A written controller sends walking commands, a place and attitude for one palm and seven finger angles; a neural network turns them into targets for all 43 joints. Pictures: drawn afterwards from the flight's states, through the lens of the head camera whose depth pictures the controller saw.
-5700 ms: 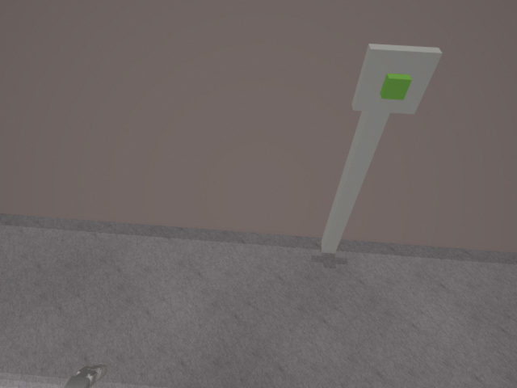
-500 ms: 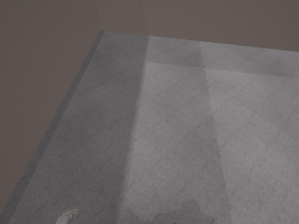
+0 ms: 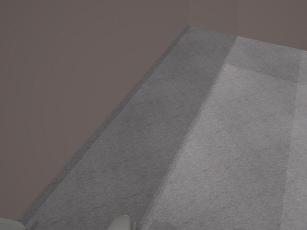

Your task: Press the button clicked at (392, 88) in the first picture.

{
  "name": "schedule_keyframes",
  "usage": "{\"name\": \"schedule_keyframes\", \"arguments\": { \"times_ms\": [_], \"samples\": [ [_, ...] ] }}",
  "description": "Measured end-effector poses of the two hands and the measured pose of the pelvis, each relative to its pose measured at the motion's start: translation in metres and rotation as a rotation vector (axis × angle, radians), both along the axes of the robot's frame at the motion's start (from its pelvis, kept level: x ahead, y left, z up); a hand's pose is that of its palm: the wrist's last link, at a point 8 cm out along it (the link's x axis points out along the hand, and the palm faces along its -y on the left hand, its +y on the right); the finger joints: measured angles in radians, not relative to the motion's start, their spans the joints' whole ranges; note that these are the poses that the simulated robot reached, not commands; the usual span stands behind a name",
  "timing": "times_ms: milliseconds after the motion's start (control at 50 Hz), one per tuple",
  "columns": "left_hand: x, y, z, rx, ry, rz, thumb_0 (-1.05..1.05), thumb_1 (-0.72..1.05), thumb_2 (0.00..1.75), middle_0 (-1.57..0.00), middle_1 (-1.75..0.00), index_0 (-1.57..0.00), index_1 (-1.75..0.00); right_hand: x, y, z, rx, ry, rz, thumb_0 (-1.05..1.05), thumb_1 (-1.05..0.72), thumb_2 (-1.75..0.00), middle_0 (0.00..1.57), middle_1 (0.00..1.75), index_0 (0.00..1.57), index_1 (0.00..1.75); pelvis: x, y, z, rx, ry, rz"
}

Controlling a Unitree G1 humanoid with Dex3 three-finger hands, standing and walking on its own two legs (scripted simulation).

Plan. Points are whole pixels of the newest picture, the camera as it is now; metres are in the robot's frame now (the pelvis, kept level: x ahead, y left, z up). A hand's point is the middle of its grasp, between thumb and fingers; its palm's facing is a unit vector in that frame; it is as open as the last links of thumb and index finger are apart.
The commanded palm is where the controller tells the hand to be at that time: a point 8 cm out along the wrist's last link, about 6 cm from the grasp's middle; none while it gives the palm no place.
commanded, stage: turn to face it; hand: left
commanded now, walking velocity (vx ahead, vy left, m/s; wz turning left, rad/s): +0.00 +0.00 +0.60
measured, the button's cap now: out of the picture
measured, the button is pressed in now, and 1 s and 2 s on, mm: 0 0 0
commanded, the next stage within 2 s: take the last steps up to it in 1.78 s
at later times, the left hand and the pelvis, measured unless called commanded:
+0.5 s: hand out of the picture +0.07 +0.28 -0.16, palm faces +0.31 -0.92 -0.25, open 7.4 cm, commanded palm none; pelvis +0.01 +0.04 +0.00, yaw +16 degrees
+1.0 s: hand out of the picture -0.04 +0.20 -0.15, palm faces +0.58 -0.77 -0.26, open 7.4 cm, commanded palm none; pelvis +0.01 +0.00 +0.00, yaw +36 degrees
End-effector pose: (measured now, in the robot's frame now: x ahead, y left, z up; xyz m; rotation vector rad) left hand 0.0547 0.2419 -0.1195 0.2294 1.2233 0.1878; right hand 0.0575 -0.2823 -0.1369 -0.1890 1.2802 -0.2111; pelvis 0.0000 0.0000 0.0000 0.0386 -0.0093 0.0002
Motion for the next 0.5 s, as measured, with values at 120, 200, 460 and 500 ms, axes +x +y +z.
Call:
{"name": "schedule_keyframes", "arguments": {
  "times_ms": [120, 200, 460, 500],
  "samples": [
    [-0.06, 0.036, -0.023, -0.025, 0.118, 0.134, 0.01, 0.91, 0.9, -0.2, -0.3, -0.2, -0.3, 0.073, 0.042, 0.006, -0.025, -0.077, 0.173, 0.01, -0.91, -0.9, 0.19, 0.3, 0.2, 0.3, 0.002, 0.025, -0.01, -0.02, 0.018, 0.083],
    [-0.085, 0.065, -0.041, -0.034, 0.17, 0.211, 0.01, 0.91, 0.9, -0.2, -0.3, -0.2, -0.3, 0.11, 0.079, 0.013, -0.035, -0.156, 0.267, 0.0, -0.91, -0.9, 0.19, 0.3, 0.2, 0.3, 0.004, 0.042, -0.019, -0.027, 0.019, 0.122],
    [-0.024, 0.086, -0.011, -0.018, -0.078, 0.274, 0.01, 0.91, 0.9, -0.2, -0.3, -0.2, -0.3, 0.103, 0.117, 0.022, 0.014, -0.117, 0.34, 0.0, -0.9, -0.9, 0.2, 0.3, 0.21, 0.3, 0.011, 0.049, 0.0, -0.06, -0.002, 0.26],
    [-0.013, 0.082, -0.006, -0.01, -0.112, 0.277, 0.01, 0.91, 0.9, -0.2, -0.3, -0.2, -0.3, 0.097, 0.112, 0.017, 0.024, -0.096, 0.339, 0.0, -0.9, -0.9, 0.2, 0.3, 0.21, 0.3, 0.013, 0.044, 0.0, -0.054, -0.002, 0.282]
  ]
}}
